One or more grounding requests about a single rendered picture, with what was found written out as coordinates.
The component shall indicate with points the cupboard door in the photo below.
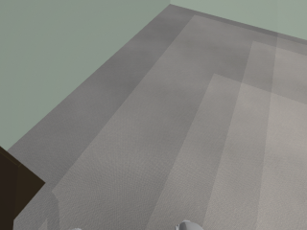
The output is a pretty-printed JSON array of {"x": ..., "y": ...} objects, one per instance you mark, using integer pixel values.
[{"x": 8, "y": 185}]

